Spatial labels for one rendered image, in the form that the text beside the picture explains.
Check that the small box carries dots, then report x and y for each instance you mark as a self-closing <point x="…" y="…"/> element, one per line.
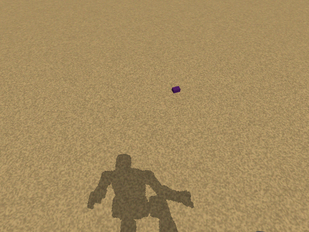
<point x="176" y="89"/>

